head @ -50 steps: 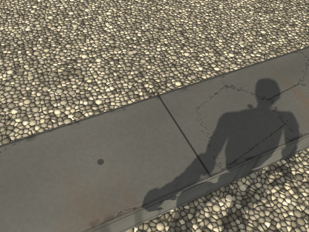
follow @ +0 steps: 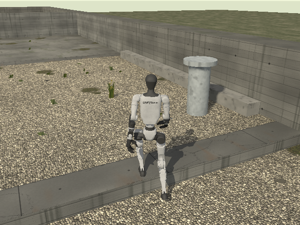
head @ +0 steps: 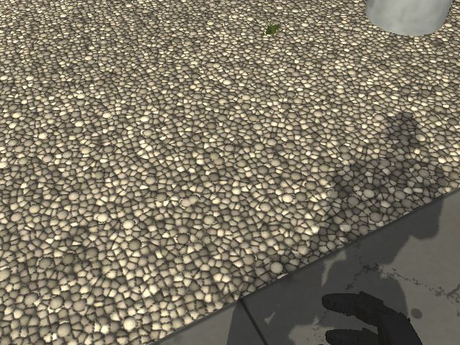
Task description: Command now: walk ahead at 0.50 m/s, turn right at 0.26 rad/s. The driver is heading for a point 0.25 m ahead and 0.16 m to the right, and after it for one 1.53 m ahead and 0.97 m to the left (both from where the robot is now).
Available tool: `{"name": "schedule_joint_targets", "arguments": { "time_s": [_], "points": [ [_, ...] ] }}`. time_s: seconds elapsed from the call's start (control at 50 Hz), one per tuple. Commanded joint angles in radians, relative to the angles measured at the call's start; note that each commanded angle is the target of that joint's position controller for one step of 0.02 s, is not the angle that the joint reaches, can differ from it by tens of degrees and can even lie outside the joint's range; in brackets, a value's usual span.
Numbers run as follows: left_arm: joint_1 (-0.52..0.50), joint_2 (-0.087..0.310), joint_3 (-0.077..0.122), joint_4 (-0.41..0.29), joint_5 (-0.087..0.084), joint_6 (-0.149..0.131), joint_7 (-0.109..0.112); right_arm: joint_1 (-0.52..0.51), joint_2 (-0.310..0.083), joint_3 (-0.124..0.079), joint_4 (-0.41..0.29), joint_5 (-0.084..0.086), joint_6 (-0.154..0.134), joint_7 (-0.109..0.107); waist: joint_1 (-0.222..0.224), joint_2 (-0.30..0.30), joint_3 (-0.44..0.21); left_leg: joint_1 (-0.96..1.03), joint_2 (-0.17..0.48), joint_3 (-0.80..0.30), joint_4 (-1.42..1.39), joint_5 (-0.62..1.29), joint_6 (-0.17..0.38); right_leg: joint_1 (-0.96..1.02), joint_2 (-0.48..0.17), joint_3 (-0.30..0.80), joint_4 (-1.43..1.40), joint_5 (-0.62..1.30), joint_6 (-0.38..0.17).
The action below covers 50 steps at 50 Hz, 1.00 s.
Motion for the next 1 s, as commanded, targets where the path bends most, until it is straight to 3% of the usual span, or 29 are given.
{"name": "schedule_joint_targets", "arguments": {
  "time_s": [0.02,0.04,0.06,0.08,0.1,0.14,0.16,0.18,0.24,0.28,0.32,0.38,0.44,0.48,0.5,0.52,0.54,0.56,0.6,0.64,0.68,0.76,0.84,0.9,0.92,0.94,0.96,0.98,1.0],
  "points": [
    [-0.015,0.059,0.053,-0.112,-0.029,-0.07,-0.065,0.465,-0.269,-0.107,0.125,-0.029,0.02,-0.026,-0.145,0.198,-0.334,0.807,0.393,-1.175,-1.039,-0.007,0.207,-0.595,0.188,0.279,1.089,-0.122,-0.032],
    [-0.185,0.034,0.041,-0.208,-0.038,-0.047,-0.061,0.363,-0.17,-0.084,0.145,0.007,0.015,-0.015,-0.093,0.12,-0.117,0.613,0.365,-0.965,-0.988,-0.123,0.129,-0.701,0.122,0.163,1.132,-0.118,-0.064],
    [-0.282,0.032,0.037,-0.271,-0.024,-0.028,-0.052,0.294,-0.056,-0.058,0.206,-0.003,0.007,0.003,-0.046,0.037,0.033,0.403,0.332,-0.734,-0.954,-0.142,0.088,-0.743,0.068,0.084,1.201,-0.107,-0.09],
    [-0.234,0.058,0.048,-0.286,-0.024,-0.007,-0.038,0.238,0.007,-0.047,0.236,-0.023,-0.005,0.01,0.029,0.01,0.056,0.314,0.277,-0.546,-0.927,-0.07,0.015,-0.693,0.02,0.084,1.153,-0.066,-0.112],
    [-0.154,0.058,0.05,-0.275,-0.041,0.013,-0.033,0.201,0.018,-0.051,0.26,-0.033,-0.01,0.013,0.086,0.036,0.065,0.295,0.223,-0.392,-0.945,-0.014,-0.032,-0.658,0.016,0.091,1.111,-0.045,-0.123],
    [-0.101,0.031,0.038,-0.278,-0.054,0.038,-0.019,0.236,0.01,-0.052,0.303,-0.026,-0.018,0.012,0.1,0.077,0.095,0.375,0.229,-0.29,-1.011,0.093,-0.04,-0.767,0.026,0.083,1.18,-0.037,-0.143],
    [-0.135,0.026,0.03,-0.3,-0.046,0.036,-0.016,0.254,-0.03,-0.061,0.318,-0.021,-0.019,0.014,0.104,0.064,0.102,0.418,0.193,-0.194,-1.033,0.16,-0.061,-0.815,0.019,0.082,1.086,0.02,-0.144],
    [-0.17,0.032,0.026,-0.308,-0.034,0.031,-0.014,0.276,-0.023,-0.058,0.33,-0.026,-0.016,0.011,0.097,0.018,0.1,0.418,0.158,-0.136,-1.026,0.262,-0.076,-0.828,0.035,0.094,1.028,0.089,-0.144],
    [-0.27,0.095,0.03,-0.342,-0.008,0.008,-0.015,0.32,-0.103,-0.066,0.298,-0.03,-0.02,-0.032,0.059,0.064,0.069,0.446,0.083,0.022,-1.133,0.507,-0.006,-0.694,0.066,-0.033,0.594,0.203,-0.05],
    [-0.317,0.116,0.038,-0.338,-0.001,-0.008,-0.032,0.338,-0.148,-0.067,0.294,-0.014,-0.034,-0.054,0.051,0.07,-0.005,0.546,0.089,0.011,-1.165,0.664,0.029,-0.587,0.026,-0.089,0.409,0.272,-0.007],
    [-0.43,0.088,0.027,-0.36,0.002,-0.018,-0.046,0.395,-0.204,-0.085,0.302,0.014,-0.026,-0.067,0.002,0.068,0.01,0.71,0.139,-0.052,-1.158,0.82,0.043,-0.593,0.005,-0.121,0.192,0.255,0.016],
    [-0.511,0.095,0.033,-0.378,-0.005,-0.02,-0.05,0.485,-0.227,-0.105,0.31,0.013,0.007,-0.064,-0.046,0.099,0.022,0.917,0.183,-0.131,-1.083,0.859,0.056,-0.635,0.022,-0.103,0.027,0.159,0.025],
    [-0.492,0.153,0.054,-0.382,0.002,-0.018,-0.041,0.44,-0.253,-0.132,0.291,0.026,0.023,-0.059,-0.023,0.147,0.022,0.933,0.193,-0.186,-0.978,0.904,0.056,-0.533,0.04,-0.081,-0.07,0.07,0.01],
    [-0.339,0.215,0.085,-0.33,0.008,-0.028,-0.028,0.401,-0.243,-0.139,0.272,0.035,0.02,-0.054,0.044,0.129,-0.042,0.889,0.126,-0.191,-0.818,0.921,0.016,-0.298,0.07,-0.1,-0.232,0.198,-0.025],
    [-0.238,0.282,0.106,-0.311,0.03,-0.034,-0.014,0.385,-0.221,-0.133,0.243,0.026,0.01,-0.05,0.07,0.075,-0.149,0.729,0.065,-0.163,-0.646,0.783,-0.019,-0.031,-0.023,-0.04,-0.144,0.527,-0.068],
    [-0.169,0.351,0.118,-0.325,0.069,-0.026,0.007,0.437,-0.12,-0.105,0.215,0.013,0.001,-0.046,0.069,-0.154,-0.303,0.376,-0.048,-0.122,-0.322,0.221,-0.086,0.349,-0.306,0.208,-0.038,1.028,-0.219],
    [-0.195,0.302,0.1,-0.369,0.056,-0.017,0.009,0.505,-0.127,-0.098,0.214,0.016,0.003,-0.04,0.063,-0.271,-0.469,0.291,-0.106,-0.216,-0.066,-0.247,-0.117,0.388,-0.447,0.391,-0.099,1.0,-0.354],
    [-0.257,0.232,0.087,-0.395,0.04,-0.009,0.006,0.47,-0.215,-0.131,0.217,0.042,0.017,-0.038,0.061,-0.167,-0.421,0.261,-0.052,-0.26,0.025,-0.194,-0.131,0.245,-0.401,0.327,-0.179,0.677,-0.342],
    [-0.389,0.172,0.07,-0.399,0.013,-0.007,0.016,0.367,-0.214,-0.147,0.188,0.046,0.06,-0.058,0.012,-0.073,-0.191,0.21,0.011,-0.23,-0.013,-0.063,-0.161,-0.015,-0.285,0.162,-0.273,0.236,-0.231],
    [-0.423,0.18,0.071,-0.38,0.024,-0.003,0.021,0.381,-0.208,-0.158,0.168,0.033,0.099,-0.078,-0.02,-0.116,-0.102,0.317,0.013,-0.202,-0.045,0.029,-0.176,-0.227,-0.229,0.047,-0.341,0.089,-0.188],
    [-0.426,0.204,0.08,-0.368,0.035,-0.005,0.029,0.387,-0.186,-0.156,0.147,0.032,0.107,-0.083,-0.027,-0.122,-0.082,0.332,0.015,-0.177,-0.101,0.083,-0.175,-0.262,-0.228,-0.008,-0.372,0.069,-0.201],
    [-0.44,0.258,0.1,-0.356,0.025,-0.002,0.041,0.294,-0.189,-0.148,0.083,0.023,0.107,-0.067,-0.01,-0.119,-0.094,0.395,0.047,-0.164,-0.331,0.163,-0.153,-0.238,-0.245,-0.079,-0.377,0.047,-0.201],
    [-0.428,0.296,0.117,-0.338,0.006,0.013,0.031,0.25,-0.23,-0.156,0.042,0.025,0.113,-0.043,0.003,-0.131,-0.086,0.491,0.031,-0.113,-0.515,0.178,-0.114,-0.198,-0.28,-0.104,-0.351,0.009,-0.182],
    [-0.415,0.284,0.118,-0.314,-0.023,0.032,0.028,0.305,-0.237,-0.167,0.058,0.015,0.114,-0.03,-0.033,-0.098,-0.081,0.628,-0.022,-0.068,-0.761,0.278,-0.053,-0.195,-0.254,-0.146,-0.236,-0.068,-0.104],
    [-0.367,0.247,0.114,-0.29,-0.026,0.041,0.027,0.347,-0.275,-0.182,0.068,0.004,0.112,-0.034,-0.038,-0.007,-0.056,0.694,-0.008,-0.152,-0.89,0.365,-0.008,-0.258,-0.193,-0.2,-0.094,-0.159,-0.033],
    [-0.351,0.192,0.105,-0.304,0.002,0.045,0.019,0.366,-0.391,-0.209,0.049,-0.003,0.111,-0.053,-0.001,0.289,-0.03,0.797,0.242,-0.509,-0.981,0.63,0.096,-0.504,-0.052,-0.304,0.238,-0.416,0.077],
    [-0.428,0.208,0.113,-0.356,0.019,0.036,0.027,0.334,-0.431,-0.21,0.004,-0.013,0.096,-0.053,-0.015,0.321,-0.022,0.753,0.341,-0.674,-1.019,0.657,0.233,-0.67,0.056,-0.168,0.429,-0.55,0.114],
    [-0.492,0.226,0.119,-0.373,0.014,0.036,0.03,0.324,-0.399,-0.207,-0.004,-0.018,0.076,-0.049,-0.045,0.227,-0.051,0.733,0.296,-0.64,-1.039,0.525,0.22,-0.683,0.044,-0.074,0.527,-0.489,0.102],
    [-0.488,0.227,0.122,-0.369,0.001,0.036,0.03,0.27,-0.373,-0.202,-0.016,-0.008,0.063,-0.052,-0.02,0.182,-0.042,0.729,0.243,-0.577,-1.036,0.441,0.161,-0.702,0.027,-0.045,0.544,-0.392,0.09]
  ]
}}
Keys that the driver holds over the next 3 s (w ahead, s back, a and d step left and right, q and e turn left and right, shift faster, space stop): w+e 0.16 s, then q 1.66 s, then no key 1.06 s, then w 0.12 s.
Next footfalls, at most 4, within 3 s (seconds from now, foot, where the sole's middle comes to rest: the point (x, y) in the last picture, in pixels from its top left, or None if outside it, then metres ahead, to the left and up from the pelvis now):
0.50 right None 0.39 -0.12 -0.64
0.92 left None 0.29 0.13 -0.64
1.40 right None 0.38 -0.06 -0.64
1.80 left None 0.21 0.15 -0.64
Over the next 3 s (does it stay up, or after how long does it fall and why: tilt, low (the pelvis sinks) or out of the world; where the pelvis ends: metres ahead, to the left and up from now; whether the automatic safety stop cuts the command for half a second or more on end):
stays up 0.27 0.04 0.13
